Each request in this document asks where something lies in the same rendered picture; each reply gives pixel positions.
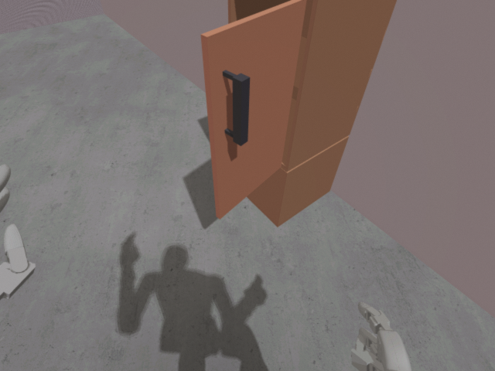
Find robot left hand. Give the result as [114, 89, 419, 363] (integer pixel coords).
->
[0, 164, 36, 300]

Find cupboard door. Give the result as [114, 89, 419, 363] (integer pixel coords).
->
[201, 0, 307, 219]

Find robot right hand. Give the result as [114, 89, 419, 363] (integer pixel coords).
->
[351, 302, 411, 371]

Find handle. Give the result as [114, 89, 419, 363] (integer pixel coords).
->
[223, 70, 250, 146]

